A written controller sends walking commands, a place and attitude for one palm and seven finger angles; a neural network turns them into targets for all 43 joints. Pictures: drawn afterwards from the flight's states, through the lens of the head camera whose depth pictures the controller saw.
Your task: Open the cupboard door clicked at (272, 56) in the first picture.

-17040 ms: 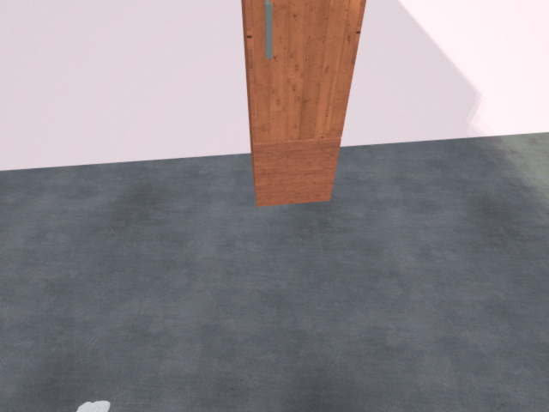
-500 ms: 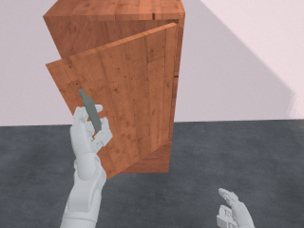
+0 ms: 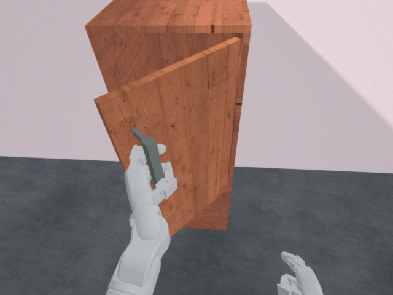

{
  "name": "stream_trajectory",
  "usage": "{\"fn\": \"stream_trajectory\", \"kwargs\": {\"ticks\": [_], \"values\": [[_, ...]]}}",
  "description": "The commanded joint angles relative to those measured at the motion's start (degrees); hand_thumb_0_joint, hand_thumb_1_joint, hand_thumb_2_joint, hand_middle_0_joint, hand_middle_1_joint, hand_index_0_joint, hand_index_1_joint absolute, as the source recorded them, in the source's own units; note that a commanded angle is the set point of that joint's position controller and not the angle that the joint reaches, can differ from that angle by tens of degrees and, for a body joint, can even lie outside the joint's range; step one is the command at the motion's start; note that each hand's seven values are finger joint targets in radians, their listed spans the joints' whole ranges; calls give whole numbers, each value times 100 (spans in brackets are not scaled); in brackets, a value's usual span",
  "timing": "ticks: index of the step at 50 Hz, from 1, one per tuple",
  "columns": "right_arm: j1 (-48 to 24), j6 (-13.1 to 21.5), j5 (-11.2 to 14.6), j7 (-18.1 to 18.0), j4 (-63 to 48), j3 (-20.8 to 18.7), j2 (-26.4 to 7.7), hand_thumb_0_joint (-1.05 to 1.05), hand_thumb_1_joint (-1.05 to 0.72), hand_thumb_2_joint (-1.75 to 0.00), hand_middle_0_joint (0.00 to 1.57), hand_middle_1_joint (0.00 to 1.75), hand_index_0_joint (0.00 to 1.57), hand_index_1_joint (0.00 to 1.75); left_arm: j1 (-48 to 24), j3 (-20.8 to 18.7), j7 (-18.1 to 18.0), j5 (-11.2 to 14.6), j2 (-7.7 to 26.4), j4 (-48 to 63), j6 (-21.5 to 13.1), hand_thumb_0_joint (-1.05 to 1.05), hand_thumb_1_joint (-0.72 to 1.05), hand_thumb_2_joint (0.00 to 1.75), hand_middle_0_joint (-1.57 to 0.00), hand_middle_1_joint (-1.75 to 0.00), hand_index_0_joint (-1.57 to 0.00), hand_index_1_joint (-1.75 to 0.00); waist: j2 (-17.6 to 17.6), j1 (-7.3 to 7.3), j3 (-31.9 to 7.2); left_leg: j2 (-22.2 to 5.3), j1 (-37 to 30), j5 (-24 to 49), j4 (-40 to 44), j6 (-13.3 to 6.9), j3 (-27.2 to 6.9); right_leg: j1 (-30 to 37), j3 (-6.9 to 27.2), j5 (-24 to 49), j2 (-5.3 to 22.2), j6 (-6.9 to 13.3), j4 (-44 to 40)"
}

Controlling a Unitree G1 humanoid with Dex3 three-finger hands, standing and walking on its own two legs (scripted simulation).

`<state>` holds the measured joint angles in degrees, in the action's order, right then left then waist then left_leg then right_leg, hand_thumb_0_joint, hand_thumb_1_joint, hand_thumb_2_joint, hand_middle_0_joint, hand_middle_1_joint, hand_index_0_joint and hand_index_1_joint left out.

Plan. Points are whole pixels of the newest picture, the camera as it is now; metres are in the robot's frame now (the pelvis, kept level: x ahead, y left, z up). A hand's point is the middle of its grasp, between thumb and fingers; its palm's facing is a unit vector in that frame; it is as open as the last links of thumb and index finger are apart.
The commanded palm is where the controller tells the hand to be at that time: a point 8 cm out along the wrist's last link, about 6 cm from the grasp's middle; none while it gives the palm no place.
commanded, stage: open thumb and fingers to let go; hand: left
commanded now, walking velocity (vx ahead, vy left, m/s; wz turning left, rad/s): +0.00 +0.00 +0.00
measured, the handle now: (149, 163) +0.34 +0.13 +0.11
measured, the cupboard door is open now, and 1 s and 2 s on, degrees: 47 50 50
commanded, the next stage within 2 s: slide the hand sideways off the handle in 0.66 s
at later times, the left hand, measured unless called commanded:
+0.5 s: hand (171, 176) +0.31 +0.08 +0.11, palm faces +0.39 -0.92 -0.02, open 14.1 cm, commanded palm +0.27 +0.12 +0.10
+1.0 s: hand (168, 192) +0.28 +0.08 +0.11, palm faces -0.11 -0.99 -0.05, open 16.1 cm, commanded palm +0.25 +0.12 +0.10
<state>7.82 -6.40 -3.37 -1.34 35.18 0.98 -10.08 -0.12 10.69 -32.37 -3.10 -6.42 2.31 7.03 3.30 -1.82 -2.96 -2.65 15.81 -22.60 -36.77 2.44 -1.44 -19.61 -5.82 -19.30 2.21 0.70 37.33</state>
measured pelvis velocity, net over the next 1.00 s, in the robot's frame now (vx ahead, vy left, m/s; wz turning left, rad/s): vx -0.04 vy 0.02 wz -0.02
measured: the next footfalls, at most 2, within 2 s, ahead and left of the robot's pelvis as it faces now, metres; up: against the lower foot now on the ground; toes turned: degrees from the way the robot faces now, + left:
none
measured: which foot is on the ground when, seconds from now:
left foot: down 0.00-1.00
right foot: down 0.00-1.00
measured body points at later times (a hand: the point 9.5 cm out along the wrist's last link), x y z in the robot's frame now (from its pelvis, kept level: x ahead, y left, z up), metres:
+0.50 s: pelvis -0.04 +0.02 +0.00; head -0.05 +0.00 +0.45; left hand +0.29 +0.13 +0.11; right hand +0.12 -0.20 -0.10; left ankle -0.04 +0.15 -0.72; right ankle +0.00 -0.11 -0.72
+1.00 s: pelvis -0.04 +0.02 +0.00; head -0.05 +0.00 +0.45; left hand +0.28 +0.13 +0.11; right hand +0.12 -0.19 -0.10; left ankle -0.04 +0.15 -0.72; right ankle +0.00 -0.11 -0.72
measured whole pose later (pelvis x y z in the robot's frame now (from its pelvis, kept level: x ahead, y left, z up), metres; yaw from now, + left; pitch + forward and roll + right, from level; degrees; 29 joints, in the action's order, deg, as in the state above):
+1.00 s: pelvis -0.04 +0.02 +0.00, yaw -1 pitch -1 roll +0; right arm 12.3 1.3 -0.1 -3.6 35.4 2.4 -11.9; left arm -11.2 9.0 -3.9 5.1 3.0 -13.4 -3.2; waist 2.6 -2.1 -0.9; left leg -0.7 17.4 -19.5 -37.6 0.5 0.4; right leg -21.2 -3.7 -14.9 3.9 -0.7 36.9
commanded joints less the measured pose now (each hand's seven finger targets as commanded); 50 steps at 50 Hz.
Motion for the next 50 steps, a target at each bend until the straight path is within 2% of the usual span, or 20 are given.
{"fn": "stream_trajectory", "kwargs": {"ticks": [1,3,9,12,14,16,18,20,23,30,32,35,38,39,40,41,42,44,47,50], "values": [[-712,354,3,-137,-873,-158,-439,0,-90,-90,20,30,20,30,-1878,-110,10,-149,-221,1011,-579,0,27,63,-35,-128,-35,-128,-853,100,-1197,345,56,1801,292,-276,207,1006,342,1959,-11,44,-652],[-673,409,-6,-150,-858,-172,-452,0,-90,-90,20,30,20,30,-1803,-235,29,-147,-123,796,-641,0,13,57,-35,-127,-35,-127,-1090,19,-1211,337,110,1746,354,-281,196,1084,363,1823,-7,38,-743],[-778,508,9,-203,-742,-145,-470,0,-90,-90,20,30,20,30,-2596,-407,6,-96,-37,274,-820,0,-29,39,-32,-122,-32,-122,-922,92,-839,366,145,1082,486,-293,233,736,476,508,33,42,-1146],[-744,599,-1,-187,-681,-158,-459,0,-90,-90,20,30,20,30,-2845,-293,-76,-108,-256,27,-903,0,-50,30,-30,-120,-30,-120,-745,107,-884,359,117,986,554,-278,224,620,367,339,-14,84,-1080],[-739,620,1,-175,-653,-162,-472,0,-90,-90,20,30,20,30,-2999,-347,-126,-113,-214,-198,-942,0,-50,30,-30,-120,-30,-120,-844,97,-872,356,197,826,621,-265,196,582,331,165,-28,82,-1061],[-702,650,-17,-162,-638,-181,-472,0,-90,-90,20,30,20,30,-3149,-335,-212,-159,-272,-249,-977,0,-50,30,-28,-110,-28,-110,-688,87,-1025,358,189,880,632,-253,209,580,283,288,-56,103,-947],[-682,648,-25,-146,-627,-195,-499,0,-90,-90,20,30,20,30,-3169,-362,-263,-194,-230,-419,-971,0,-50,30,-27,-100,-27,-100,-891,83,-1048,337,243,876,646,-252,195,580,257,298,-72,93,-933],[-706,630,-25,-136,-628,-186,-472,0,-90,-90,20,30,20,30,-3405,-305,-330,-243,-312,-447,-971,0,-50,30,-25,-90,-25,-90,-656,107,-1029,340,253,833,655,-243,213,498,248,284,-78,115,-880],[-643,638,-50,-108,-609,-206,-489,0,-90,-90,20,30,20,30,-3417,-275,-420,-284,-384,-650,-950,0,-50,30,-22,-75,-22,-75,-888,96,-1087,305,284,918,668,-229,169,490,182,371,-121,125,-801],[-687,540,-49,-86,-650,-185,-450,0,-90,-90,20,30,20,30,-3525,-275,-500,-306,-413,-557,-922,0,-50,30,-17,-40,-17,-40,-617,60,-1178,297,295,971,669,-205,208,504,187,421,-127,157,-731],[-662,554,-54,-72,-645,-190,-454,0,-90,-90,20,30,20,30,-3566,-217,-524,-295,-491,-552,-902,0,-50,30,-15,-30,-15,-30,-819,112,-1128,274,284,976,642,-214,200,440,173,410,-130,133,-749],[-719,538,-39,-67,-631,-165,-445,0,-90,-90,20,30,20,30,-3688,-176,-553,-302,-533,-597,-867,0,-50,30,-15,-30,-15,-30,-737,114,-991,286,347,820,665,-208,176,351,172,249,-128,141,-743],[-702,532,-46,-54,-647,-196,-453,0,-90,-90,20,30,20,30,-3539,-151,-576,-339,-527,-500,-860,0,-50,30,-15,-30,-15,-30,-806,77,-1174,268,312,996,625,-197,155,430,146,408,-152,157,-682],[-180,495,-48,-71,-460,-198,-627,0,-90,-90,20,30,20,30,-3175,1078,649,-779,-319,-638,-1075,0,-50,30,-15,-30,-15,-30,-1148,514,-951,199,56,1215,564,-306,152,212,298,957,-128,166,-554],[-115,538,15,-125,-691,-221,-619,0,-90,-90,20,30,20,30,-3541,713,1284,-569,60,-223,-1356,0,-50,30,-15,-30,-15,-30,-871,414,-1292,227,-17,1426,511,-332,186,346,266,1306,-108,179,-476],[-137,606,48,-183,-784,-204,-623,0,-90,-90,20,30,20,30,-3696,747,1771,-471,204,54,-1546,0,-50,30,-15,-30,-15,-30,-533,362,-1527,266,-172,1516,458,-349,203,466,298,1478,-100,186,-388],[-95,686,113,-223,-802,-158,-604,0,-90,-90,20,30,20,30,-3715,743,2218,-305,281,-39,-1653,0,-50,30,-15,-30,-15,-30,-510,389,-1414,280,-156,1433,469,-339,160,446,270,1455,-93,183,-377],[-191,859,261,-289,-934,-81,-623,0,-90,-90,20,30,20,30,-3741,652,3005,248,340,-4,-1717,0,-50,30,-15,-30,-15,-30,-104,392,-1349,300,-226,1201,512,-304,132,424,261,1264,-112,199,-408],[-334,1101,391,-323,-978,14,-627,0,-90,-90,20,30,20,30,-3342,28,3152,986,370,-296,-1423,0,-50,30,-15,-30,-15,-30,-668,232,-867,297,77,670,722,-247,19,376,120,640,-190,128,-625],[-362,1281,384,-205,-1051,7,-622,0,-90,-90,20,30,20,30,-2690,-189,2890,1049,376,-12,-1318,0,-50,30,-15,-30,-15,-30,-728,20,-907,294,98,750,810,-226,37,502,104,605,-181,99,-640]]}}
